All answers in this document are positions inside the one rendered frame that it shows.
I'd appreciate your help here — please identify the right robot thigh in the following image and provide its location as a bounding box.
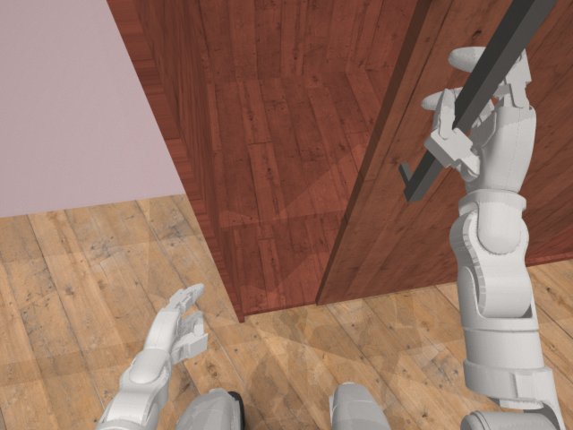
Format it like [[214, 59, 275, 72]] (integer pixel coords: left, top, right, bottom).
[[329, 383, 391, 430]]

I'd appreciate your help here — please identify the wardrobe door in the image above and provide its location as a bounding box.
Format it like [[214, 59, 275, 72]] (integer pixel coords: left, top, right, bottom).
[[315, 0, 573, 305], [525, 226, 573, 260]]

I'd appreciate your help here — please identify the left robot shin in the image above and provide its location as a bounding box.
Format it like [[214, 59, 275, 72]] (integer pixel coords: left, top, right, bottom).
[[209, 388, 233, 398]]

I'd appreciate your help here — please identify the right robot hand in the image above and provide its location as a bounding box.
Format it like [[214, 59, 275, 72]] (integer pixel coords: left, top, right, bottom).
[[421, 47, 536, 194]]

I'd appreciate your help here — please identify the robot right upper arm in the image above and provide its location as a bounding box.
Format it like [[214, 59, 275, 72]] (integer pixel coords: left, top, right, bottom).
[[460, 410, 557, 430]]

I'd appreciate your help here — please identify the right robot forearm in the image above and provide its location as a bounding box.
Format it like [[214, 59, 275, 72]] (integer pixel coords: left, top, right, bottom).
[[449, 189, 566, 430]]

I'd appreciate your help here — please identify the left robot forearm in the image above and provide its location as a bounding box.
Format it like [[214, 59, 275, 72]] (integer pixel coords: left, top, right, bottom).
[[94, 348, 173, 430]]

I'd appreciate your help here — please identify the left robot hand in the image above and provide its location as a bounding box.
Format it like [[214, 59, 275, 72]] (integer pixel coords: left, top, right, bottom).
[[143, 283, 208, 365]]

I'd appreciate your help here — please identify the handle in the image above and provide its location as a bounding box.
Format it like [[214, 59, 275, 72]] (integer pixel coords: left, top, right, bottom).
[[398, 0, 558, 202]]

